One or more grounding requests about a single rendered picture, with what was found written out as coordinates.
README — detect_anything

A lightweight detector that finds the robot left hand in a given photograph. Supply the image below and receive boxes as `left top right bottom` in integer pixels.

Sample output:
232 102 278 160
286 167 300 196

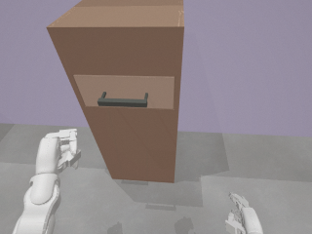
35 129 81 176

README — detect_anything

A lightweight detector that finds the robot right hand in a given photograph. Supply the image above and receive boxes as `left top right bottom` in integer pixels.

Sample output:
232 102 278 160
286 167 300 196
225 192 263 234

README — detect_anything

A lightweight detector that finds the handle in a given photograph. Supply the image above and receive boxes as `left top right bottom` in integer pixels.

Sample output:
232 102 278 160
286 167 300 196
97 92 148 108

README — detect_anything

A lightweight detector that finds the drawer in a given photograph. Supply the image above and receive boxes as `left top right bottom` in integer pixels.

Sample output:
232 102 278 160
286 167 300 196
73 74 175 109

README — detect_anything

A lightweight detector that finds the cabinet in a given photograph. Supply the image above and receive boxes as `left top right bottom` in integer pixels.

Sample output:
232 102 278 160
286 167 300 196
46 0 184 183

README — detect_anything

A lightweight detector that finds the robot left forearm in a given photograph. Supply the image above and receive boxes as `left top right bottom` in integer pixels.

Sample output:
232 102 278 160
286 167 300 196
12 173 61 234

